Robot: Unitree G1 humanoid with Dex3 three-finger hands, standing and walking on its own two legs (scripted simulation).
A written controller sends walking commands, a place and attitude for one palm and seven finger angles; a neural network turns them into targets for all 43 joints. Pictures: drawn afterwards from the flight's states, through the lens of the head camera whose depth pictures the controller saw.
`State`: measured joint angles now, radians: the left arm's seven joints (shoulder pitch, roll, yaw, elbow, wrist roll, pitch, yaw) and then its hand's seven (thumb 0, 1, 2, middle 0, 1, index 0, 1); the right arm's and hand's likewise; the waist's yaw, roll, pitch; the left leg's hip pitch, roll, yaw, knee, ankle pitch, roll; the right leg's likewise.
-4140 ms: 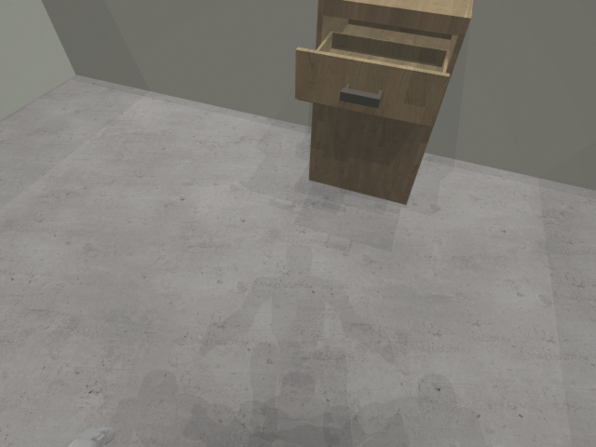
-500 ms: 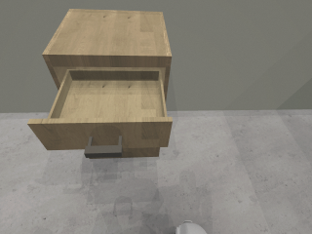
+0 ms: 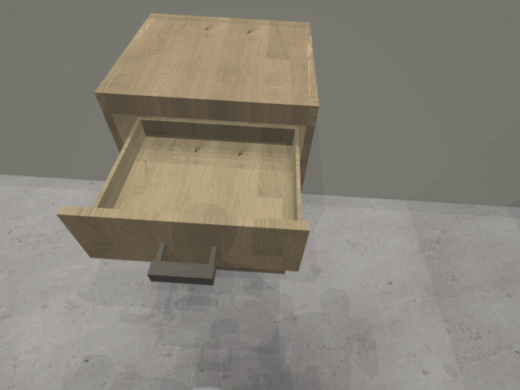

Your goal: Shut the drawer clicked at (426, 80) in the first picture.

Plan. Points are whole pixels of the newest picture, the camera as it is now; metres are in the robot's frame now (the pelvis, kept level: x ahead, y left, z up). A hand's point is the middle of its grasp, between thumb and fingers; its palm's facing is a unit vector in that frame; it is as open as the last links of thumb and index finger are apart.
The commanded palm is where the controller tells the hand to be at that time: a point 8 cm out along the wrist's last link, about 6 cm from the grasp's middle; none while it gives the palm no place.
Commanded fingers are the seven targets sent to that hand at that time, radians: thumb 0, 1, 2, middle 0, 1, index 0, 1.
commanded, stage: come to a stop and stand still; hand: left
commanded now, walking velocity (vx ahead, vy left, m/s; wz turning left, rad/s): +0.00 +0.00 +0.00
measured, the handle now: (185, 261) +0.34 +0.17 -0.07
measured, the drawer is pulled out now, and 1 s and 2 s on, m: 0.29 0.29 0.29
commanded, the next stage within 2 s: look again from close up in 1.42 s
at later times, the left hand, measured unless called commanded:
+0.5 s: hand out of the picture -0.06 +0.19 -0.17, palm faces +0.02 -0.98 -0.20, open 7.4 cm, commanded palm none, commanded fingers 0.00 0.90 0.90 -0.20 -0.30 -0.20 -0.30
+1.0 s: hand out of the picture -0.05 +0.14 -0.17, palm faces +0.02 -0.99 -0.15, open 7.4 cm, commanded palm none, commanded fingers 0.00 0.90 0.90 -0.20 -0.30 -0.20 -0.30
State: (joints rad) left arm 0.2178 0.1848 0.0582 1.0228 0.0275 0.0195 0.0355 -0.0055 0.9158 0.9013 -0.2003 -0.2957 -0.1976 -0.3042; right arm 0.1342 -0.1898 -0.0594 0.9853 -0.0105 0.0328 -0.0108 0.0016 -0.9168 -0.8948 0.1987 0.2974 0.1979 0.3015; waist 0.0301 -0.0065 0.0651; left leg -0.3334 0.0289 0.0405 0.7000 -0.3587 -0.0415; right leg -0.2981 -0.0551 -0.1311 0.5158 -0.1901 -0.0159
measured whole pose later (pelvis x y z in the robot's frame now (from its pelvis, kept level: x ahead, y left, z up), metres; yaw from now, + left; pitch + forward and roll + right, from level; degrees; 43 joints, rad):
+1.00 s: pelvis -0.03 -0.01 +0.01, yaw -1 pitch -1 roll +0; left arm 0.33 0.09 0.00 1.16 0.00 0.00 0.04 0.00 0.91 0.90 -0.20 -0.30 -0.19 -0.30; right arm 0.36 -0.08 -0.01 1.19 -0.01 0.01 -0.03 0.00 -0.91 -0.89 0.20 0.30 0.20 0.30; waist -0.02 0.00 0.04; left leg -0.24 0.02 0.06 0.40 -0.14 0.00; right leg -0.11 0.02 -0.04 0.42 -0.29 -0.04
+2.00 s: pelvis -0.01 +0.01 +0.00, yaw -2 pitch -1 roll +0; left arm 0.27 0.19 -0.01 1.00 0.01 0.00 0.04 0.00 0.91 0.90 -0.20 -0.30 -0.19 -0.30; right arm 0.26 -0.17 0.01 1.04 -0.02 -0.01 -0.02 0.01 -0.93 -0.89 0.20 0.30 0.20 0.30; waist 0.00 -0.02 0.02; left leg -0.23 -0.01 0.05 0.52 -0.26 0.03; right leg -0.11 0.00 -0.02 0.49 -0.36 -0.01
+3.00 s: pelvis -0.02 +0.00 -0.01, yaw -1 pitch -2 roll +0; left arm 0.30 0.20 0.00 0.97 0.01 -0.01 0.06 0.01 0.91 0.90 -0.20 -0.30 -0.20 -0.30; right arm 0.19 -0.19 -0.02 0.94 -0.02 0.00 -0.02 0.00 -0.91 -0.89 0.20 0.30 0.20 0.30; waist -0.02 0.00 0.05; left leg -0.28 0.00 0.05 0.60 -0.29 0.02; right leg -0.15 0.01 -0.04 0.59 -0.40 -0.03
